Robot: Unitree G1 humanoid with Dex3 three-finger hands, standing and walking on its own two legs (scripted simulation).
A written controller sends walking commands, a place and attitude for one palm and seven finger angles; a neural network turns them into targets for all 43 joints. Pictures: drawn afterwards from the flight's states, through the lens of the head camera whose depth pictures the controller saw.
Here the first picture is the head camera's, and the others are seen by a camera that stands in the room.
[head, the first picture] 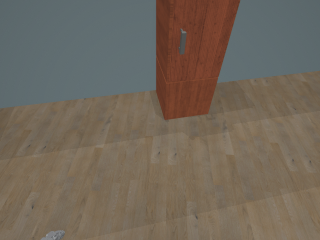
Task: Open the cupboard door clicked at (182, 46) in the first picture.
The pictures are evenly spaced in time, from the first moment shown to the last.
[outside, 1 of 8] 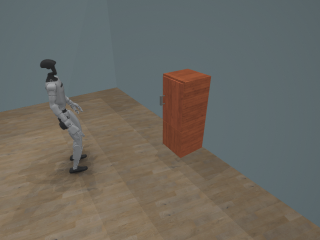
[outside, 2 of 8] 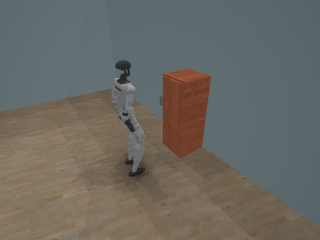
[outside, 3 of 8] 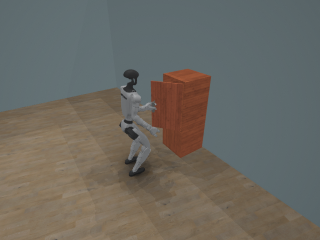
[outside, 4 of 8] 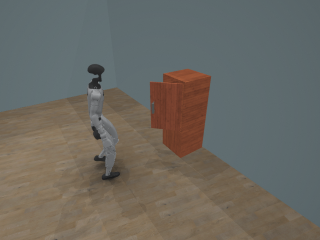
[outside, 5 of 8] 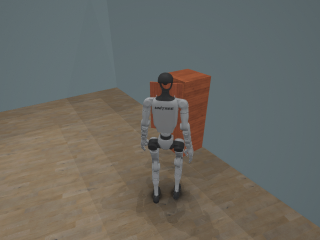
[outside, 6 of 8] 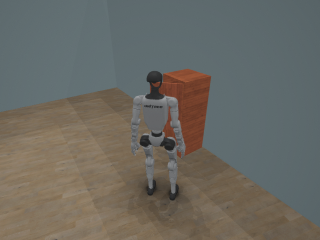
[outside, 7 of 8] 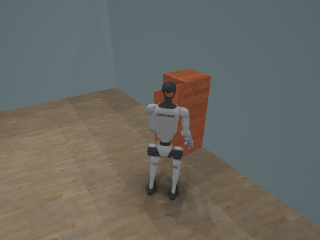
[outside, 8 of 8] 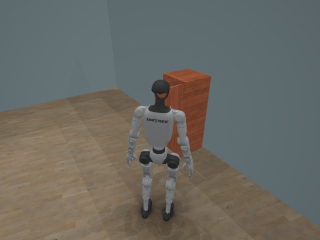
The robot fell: no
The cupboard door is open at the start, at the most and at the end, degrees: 0 95 94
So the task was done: yes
